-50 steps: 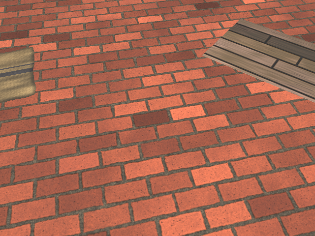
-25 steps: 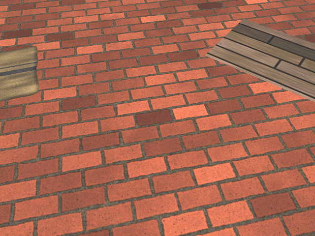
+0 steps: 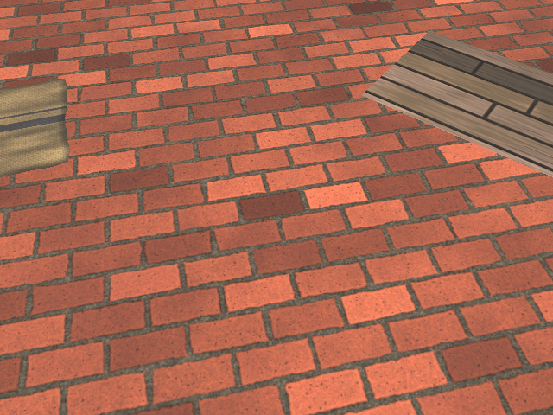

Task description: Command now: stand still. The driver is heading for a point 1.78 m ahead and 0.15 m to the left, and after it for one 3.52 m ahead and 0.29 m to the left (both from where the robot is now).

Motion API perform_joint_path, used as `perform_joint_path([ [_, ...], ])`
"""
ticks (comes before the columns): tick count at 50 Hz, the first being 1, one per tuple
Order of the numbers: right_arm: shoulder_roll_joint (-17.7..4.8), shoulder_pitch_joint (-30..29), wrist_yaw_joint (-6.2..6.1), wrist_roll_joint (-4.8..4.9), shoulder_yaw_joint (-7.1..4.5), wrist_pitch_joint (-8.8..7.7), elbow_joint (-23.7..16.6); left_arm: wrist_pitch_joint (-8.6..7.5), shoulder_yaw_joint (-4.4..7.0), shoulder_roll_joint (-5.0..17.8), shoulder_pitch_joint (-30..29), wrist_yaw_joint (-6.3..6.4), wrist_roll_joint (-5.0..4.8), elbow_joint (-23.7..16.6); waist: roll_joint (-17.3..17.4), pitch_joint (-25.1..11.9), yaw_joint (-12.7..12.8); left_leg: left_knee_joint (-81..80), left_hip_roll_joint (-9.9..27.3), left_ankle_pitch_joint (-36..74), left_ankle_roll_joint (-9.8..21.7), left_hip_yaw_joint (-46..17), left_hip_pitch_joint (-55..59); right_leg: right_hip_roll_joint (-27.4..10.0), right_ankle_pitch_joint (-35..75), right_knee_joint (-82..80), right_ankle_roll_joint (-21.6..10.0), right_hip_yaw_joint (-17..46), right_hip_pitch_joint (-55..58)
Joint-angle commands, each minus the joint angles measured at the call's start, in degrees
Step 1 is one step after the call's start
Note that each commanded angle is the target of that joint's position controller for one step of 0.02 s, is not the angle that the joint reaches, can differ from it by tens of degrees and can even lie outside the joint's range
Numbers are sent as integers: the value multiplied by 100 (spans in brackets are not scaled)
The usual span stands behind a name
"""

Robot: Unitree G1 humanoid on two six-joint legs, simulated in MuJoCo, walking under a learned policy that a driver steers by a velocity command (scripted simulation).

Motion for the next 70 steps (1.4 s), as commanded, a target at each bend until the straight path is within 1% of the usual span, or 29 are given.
perform_joint_path([
  [1, -517, 396, -16, 2, -85, -26, -88, -23, 74, 509, 348, 18, -2, -72, 27, 132, 2, -566, 166, 756, 95, -163, -177, 7, 784, -389, -145, -57, -42],
  [21, -426, 577, -28, 12, -111, -37, -121, -26, 80, 432, 508, 31, -11, -74, 28, 183, 4, -558, 162, 765, 100, -162, -181, 9, 774, -383, -139, -64, -64],
  [23, -469, 721, -53, 46, -142, -11, -51, -14, 74, 353, 644, 42, -39, 0, 145, 110, -17, -666, 90, -876, 205, -170, -183, 248, -525, -160, -189, -326, -140],
  [25, -768, 808, -79, 126, -247, -17, -109, -64, 101, 392, 481, 46, -64, -130, 485, 518, -111, -1060, 527, -2849, 569, -843, -463, 390, -1763, 450, -319, -516, -852],
  [26, -948, 999, -63, 151, -313, -66, -105, -145, 67, 244, 313, 18, -56, -251, 813, 660, -211, -1415, 1043, -3409, 855, -1587, -432, 370, -1581, 967, -346, -604, -1180],
  [27, -1125, 1084, -58, 165, -388, -121, -121, -243, 56, 190, 245, -33, -76, -335, 1114, 726, -236, -1802, 1615, -3645, 1171, -2351, -398, 230, -1245, 1640, -399, -581, -1461],
  [29, -1088, 899, -39, 98, -408, -236, -245, -405, 98, 275, 45, -133, -142, -488, 1002, 949, -175, -2090, 2089, -3202, 1432, -2963, -526, -143, -1437, 2444, -581, -229, -1876],
  [31, -1012, 467, 1, 186, -400, -303, -428, -521, 125, 320, 146, -191, -197, -552, 850, 860, 66, -1893, 1858, -2342, 1099, -2329, -475, -327, -1518, 1583, -744, -146, -1576],
  [34, -993, 131, 44, 265, -397, -240, -572, -554, 268, 333, 1396, -225, -108, 45, 341, 413, 566, -647, 779, -1322, 637, -770, -1495, 334, 28, -33, -551, -786, 959],
  [35, -728, -4, 76, 207, -314, -284, -658, -544, 361, 570, 2086, -212, -88, 165, -506, 159, 807, 918, 353, -663, 390, -203, -2054, -417, -499, -610, -735, 403, 1664],
  [36, -331, -26, 87, 156, -220, -401, -866, -576, 503, 1319, 2725, -235, -129, 124, -1913, -70, 898, 2762, -229, -1185, 151, 264, -3200, -1812, -1182, -1653, -1473, 2950, 2300],
  [37, -349, -95, 98, 266, -225, -494, -949, -676, 403, 1162, 2519, -268, 1, 95, -1558, 63, 691, 4011, -56, -1495, 284, -424, -3727, -2333, -2209, -2054, -1927, 4227, 1899],
  [38, -514, -251, 138, 339, -246, -567, -1022, -748, 301, 830, 1889, -277, -17, -96, -836, 551, 440, 4507, 311, -949, 440, -623, -4202, -2224, -2331, -2004, -1779, 3722, 1651],
  [40, -706, -278, 173, 207, -322, -656, -960, -754, 200, 669, 1170, -353, -36, -347, -362, 581, 177, 4135, 650, 149, 518, -523, -4054, -1642, -969, -2011, -1327, 2260, 1395],
  [41, -840, -316, 193, 144, -389, -654, -941, -714, 144, 494, 1144, -364, -22, -377, -333, 526, 143, 3793, 737, 441, 490, -435, -3788, -1371, -157, -2039, -1134, 1640, 1337],
  [44, -572, -564, 284, 134, -364, -560, -986, -623, 108, 496, 1623, -279, 28, -281, -467, 417, 206, 3160, 713, 851, 269, -104, -3522, -1089, 1447, -2019, -1098, 765, 1338],
  [48, -353, -1783, 327, 138, -237, -538, -1457, -564, 145, 785, 1644, -156, 44, -424, -390, 610, 400, 1457, 493, 1568, 106, 153, -3148, -968, 1752, -2230, -1123, 313, 925],
  [53, -521, -2489, 458, 195, -208, -571, -1776, -558, 228, 884, 1855, -126, -75, -361, -494, 802, 401, 466, 336, 1787, 296, 189, -2762, -1250, 2002, -2219, -1129, 121, 1349],
  [56, -845, -2025, 495, 176, -347, -624, -1755, -494, 316, 1062, 1628, -123, -40, -425, -708, 233, -45, 318, 12, 1368, 579, 346, -1804, -1366, 4371, -1304, -953, -53, 1904],
  [58, -1307, -237, 418, 204, -606, -588, -1245, -417, 313, 1076, 1373, -142, 17, -533, -805, -862, -940, 353, -149, 1354, 890, 365, 607, -1030, 5412, 807, -686, -320, 1252],
  [59, -1789, 794, 340, 115, -721, -536, -1038, -435, 211, 821, 1403, -173, 115, -699, 51, -1724, -1150, 396, 1150, 912, 1259, -1248, 2459, -587, 3109, 2793, -528, -472, -246],
  [60, -1880, 990, 415, 12, -695, -543, -924, -576, -25, -142, 2233, -271, -15, -646, 1650, -2712, -569, -712, 2402, -593, 2188, -4299, 3880, 508, -1593, 4655, -281, 177, -2068],
  [61, -1330, 635, 424, 54, -556, -563, -935, -743, 127, 501, 1628, -291, -194, -696, 1102, -2077, -708, -1239, 2113, -889, 1842, -4402, 3353, 222, -1597, 5297, -447, 725, -2671],
  [62, -1071, 48, 415, 90, -480, -593, -1028, -820, 216, 819, 981, -284, -314, -932, 803, -1127, -561, -1305, 1960, -350, 1564, -3375, 2415, -60, -1089, 5316, -543, 484, -2989],
  [63, -938, -470, 434, 69, -421, -633, -1140, -842, 236, 870, 660, -221, -271, -1007, 102, -750, -337, -1439, 1795, 553, 1427, -2618, 1413, -381, -525, 5038, -559, 373, -2656],
  [64, -792, -692, 466, -5, -379, -663, -1146, -796, 311, 856, 575, -168, -169, -1019, -51, -494, -124, -1586, 1586, 1096, 1336, -2043, 663, -566, -220, 4760, -562, 298, -2337],
  [65, -719, -711, 479, -65, -353, -685, -1076, -711, 316, 706, 781, -160, -136, -1007, 181, -489, 79, -1736, 1448, 1258, 1343, -1713, 247, -723, -83, 4576, -566, 351, -1955],
  [67, -677, -552, 460, -23, -333, -696, -937, -576, 327, 529, 863, -141, -145, -1017, 321, -284, 206, -2003, 1281, 1301, 1375, -1288, -130, -821, -75, 4160, -533, 276, -1860],
  [70, -953, -231, 328, -20, -370, -690, -807, -505, 370, 644, 123, -125, -62, -1316, 256, 61, 144, -2244, 1262, 1518, 1412, -989, -209, -928, 553, 3352, -340, 157, -2511],
])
